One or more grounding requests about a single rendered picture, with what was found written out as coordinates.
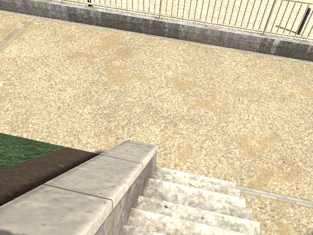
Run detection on stairs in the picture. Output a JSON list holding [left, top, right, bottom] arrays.
[[118, 166, 260, 235]]

